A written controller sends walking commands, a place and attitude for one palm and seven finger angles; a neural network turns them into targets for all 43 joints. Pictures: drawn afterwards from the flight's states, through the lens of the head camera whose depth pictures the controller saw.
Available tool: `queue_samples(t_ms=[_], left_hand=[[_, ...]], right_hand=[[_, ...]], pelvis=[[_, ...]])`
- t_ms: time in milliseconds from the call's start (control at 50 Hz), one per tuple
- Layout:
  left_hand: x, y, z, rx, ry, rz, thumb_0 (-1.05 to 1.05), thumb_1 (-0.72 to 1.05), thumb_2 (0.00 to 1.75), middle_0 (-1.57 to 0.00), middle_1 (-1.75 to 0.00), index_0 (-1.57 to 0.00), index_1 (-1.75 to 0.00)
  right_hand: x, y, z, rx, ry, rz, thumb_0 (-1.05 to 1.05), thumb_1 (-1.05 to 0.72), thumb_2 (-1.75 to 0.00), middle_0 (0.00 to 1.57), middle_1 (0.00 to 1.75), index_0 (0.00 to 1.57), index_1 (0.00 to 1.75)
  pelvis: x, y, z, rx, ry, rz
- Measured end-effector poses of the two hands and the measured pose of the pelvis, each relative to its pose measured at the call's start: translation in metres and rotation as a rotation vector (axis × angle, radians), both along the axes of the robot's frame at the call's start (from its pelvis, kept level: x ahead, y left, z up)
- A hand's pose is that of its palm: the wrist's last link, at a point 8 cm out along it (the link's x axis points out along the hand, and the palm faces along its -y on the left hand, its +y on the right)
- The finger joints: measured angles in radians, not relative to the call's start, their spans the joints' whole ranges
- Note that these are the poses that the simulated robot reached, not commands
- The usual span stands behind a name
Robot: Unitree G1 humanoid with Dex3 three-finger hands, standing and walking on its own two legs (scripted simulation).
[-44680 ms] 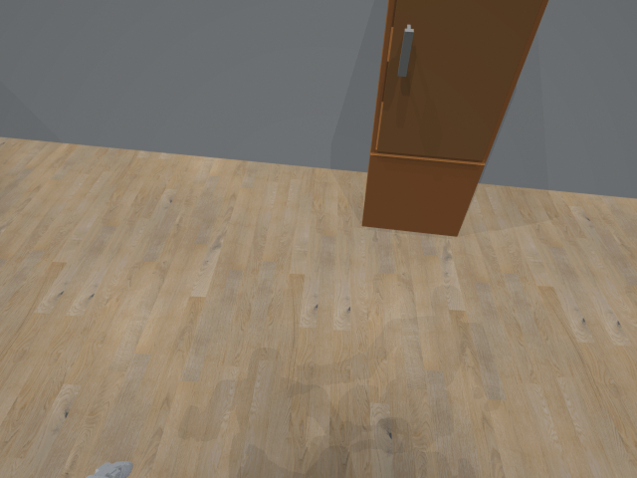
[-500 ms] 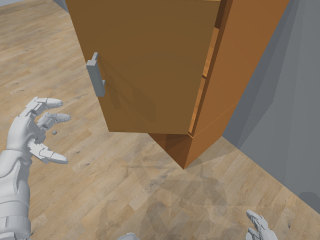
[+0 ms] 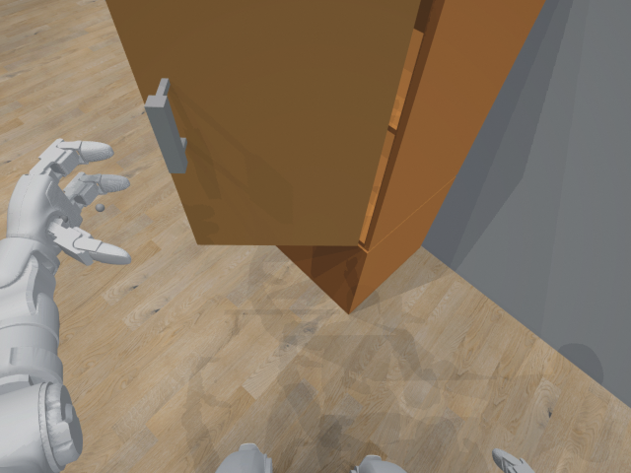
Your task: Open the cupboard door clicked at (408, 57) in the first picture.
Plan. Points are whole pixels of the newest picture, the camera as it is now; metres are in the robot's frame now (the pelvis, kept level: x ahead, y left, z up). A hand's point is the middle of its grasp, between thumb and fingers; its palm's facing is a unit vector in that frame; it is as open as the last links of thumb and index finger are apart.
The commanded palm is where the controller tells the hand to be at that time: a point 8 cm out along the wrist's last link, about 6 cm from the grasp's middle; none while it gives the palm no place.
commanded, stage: move the hooked fingers beside the handle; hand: left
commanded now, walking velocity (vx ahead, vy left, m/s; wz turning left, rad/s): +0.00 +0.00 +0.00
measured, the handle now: (171, 127) +0.58 +0.23 +0.07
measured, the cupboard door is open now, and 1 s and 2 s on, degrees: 47 47 47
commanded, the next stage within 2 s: slide the fingers in behind the handle in 1.58 s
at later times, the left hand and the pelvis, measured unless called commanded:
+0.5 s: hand (115, 166) +0.47 +0.27 +0.09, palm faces +0.02 -1.00 +0.00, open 14.0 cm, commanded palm +0.46 +0.32 +0.08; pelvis +0.00 +0.00 -0.01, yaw -1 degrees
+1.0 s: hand (122, 146) +0.52 +0.28 +0.08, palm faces +0.00 -1.00 +0.00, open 14.0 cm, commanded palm +0.51 +0.32 +0.07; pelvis +0.01 +0.01 -0.02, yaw -3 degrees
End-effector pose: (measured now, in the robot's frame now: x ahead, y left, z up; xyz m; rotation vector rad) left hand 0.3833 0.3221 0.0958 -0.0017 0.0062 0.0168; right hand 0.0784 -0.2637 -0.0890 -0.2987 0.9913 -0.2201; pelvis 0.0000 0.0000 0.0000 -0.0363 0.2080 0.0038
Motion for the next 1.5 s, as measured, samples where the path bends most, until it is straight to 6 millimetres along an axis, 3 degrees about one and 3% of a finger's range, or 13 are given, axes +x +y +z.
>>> queue_samples(t_ms=[320,480,900,1060,1240,1380,1500], left_hand=[[0.041,0.006,0.002,0.008,-0.013,0.004,-0.02,-0.5,0.3,-0.3,-1.2,-0.3,-1.2],[0.066,0.002,-0.002,0.001,0.013,0.001,-0.02,-0.5,0.3,-0.3,-1.2,-0.3,-1.2],[0.12,0.016,-0.002,0.023,0.009,0.002,-0.02,-0.5,0.3,-0.3,-1.2,-0.3,-1.2],[0.119,0.012,-0.017,-0.016,0.051,-0.006,-0.02,-0.5,0.3,-0.3,-1.2,-0.3,-1.2],[0.116,0.02,-0.008,0.012,0.006,0.025,-0.02,-0.5,0.3,-0.3,-1.2,-0.3,-1.2],[0.115,0.019,-0.02,-0.007,0.071,0.0,-0.01,-0.5,0.3,-0.3,-1.2,-0.3,-1.2],[0.119,0.022,-0.02,0.001,0.011,0.026,-0.02,-0.5,0.3,-0.3,-1.2,-0.3,-1.2]], right_hand=[[-0.05,-0.005,-0.011,-0.012,0.183,-0.079,0.01,-0.91,-0.9,0.21,0.3,0.2,0.3],[-0.063,-0.006,-0.012,-0.03,0.234,-0.104,0.0,-0.91,-0.9,0.21,0.3,0.2,0.3],[-0.098,0.004,-0.009,-0.047,0.397,-0.171,0.0,-0.91,-0.9,0.21,0.3,0.2,0.3],[-0.095,0.014,-0.009,-0.021,0.415,-0.179,0.0,-0.91,-0.9,0.21,0.3,0.2,0.3],[-0.078,0.014,-0.01,-0.019,0.379,-0.161,0.0,-0.91,-0.9,0.21,0.3,0.2,0.3],[-0.069,0.011,-0.012,-0.034,0.363,-0.138,0.0,-0.91,-0.9,0.21,0.3,0.2,0.3],[-0.071,0.007,-0.012,-0.055,0.363,-0.14,0.0,-0.91,-0.9,0.21,0.3,0.2,0.3]], pelvis=[[0.001,0.002,-0.008,-0.009,0.058,-0.014],[0.001,0.003,-0.011,-0.014,0.089,-0.017],[0.009,0.01,-0.019,-0.035,0.177,-0.032],[0.017,0.014,-0.017,-0.036,0.173,-0.037],[0.019,0.015,-0.016,-0.042,0.162,-0.029],[0.017,0.015,-0.018,-0.042,0.167,-0.021],[0.014,0.013,-0.022,-0.045,0.181,-0.024]])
